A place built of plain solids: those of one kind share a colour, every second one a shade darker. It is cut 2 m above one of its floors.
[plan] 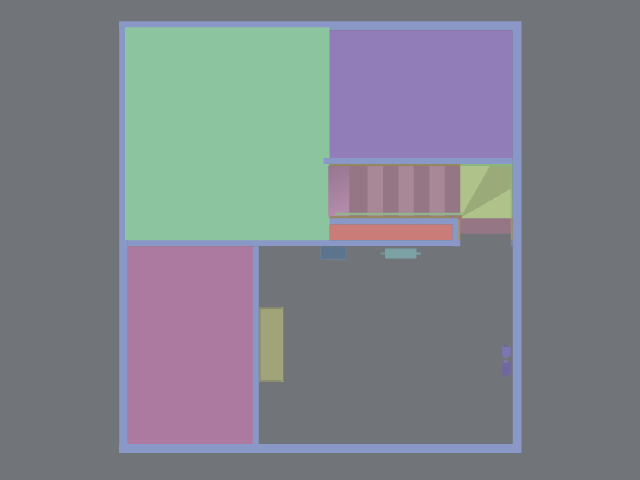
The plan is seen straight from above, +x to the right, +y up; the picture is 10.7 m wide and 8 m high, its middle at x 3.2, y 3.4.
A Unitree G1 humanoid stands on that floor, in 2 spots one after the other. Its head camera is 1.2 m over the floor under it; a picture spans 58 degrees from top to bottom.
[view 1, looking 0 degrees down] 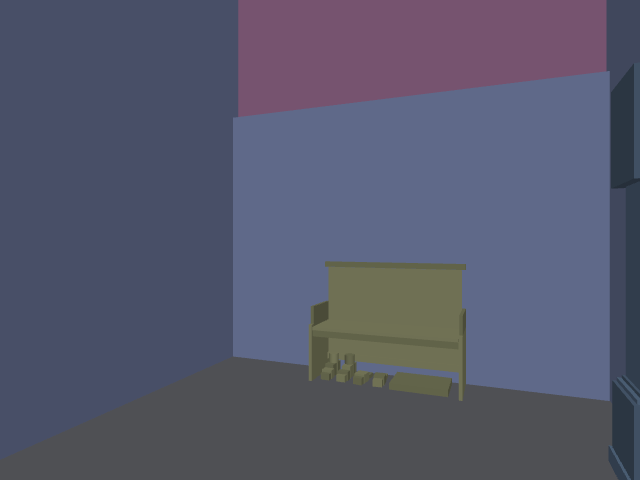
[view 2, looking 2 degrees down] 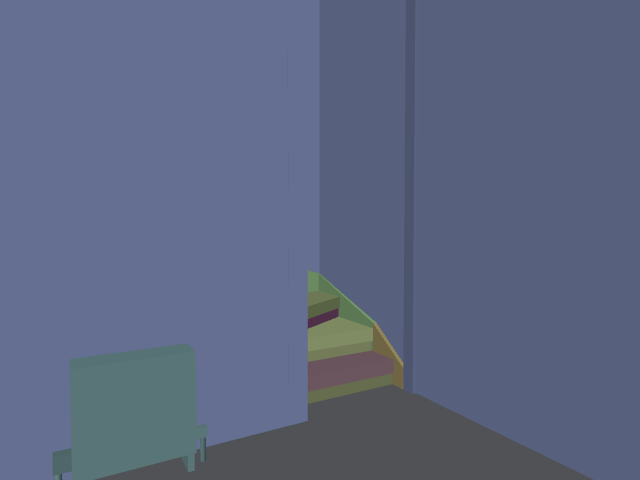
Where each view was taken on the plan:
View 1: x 5.98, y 2.50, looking -158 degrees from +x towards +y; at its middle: wall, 4.10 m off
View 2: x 4.29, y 1.00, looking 60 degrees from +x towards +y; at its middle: wall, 4.24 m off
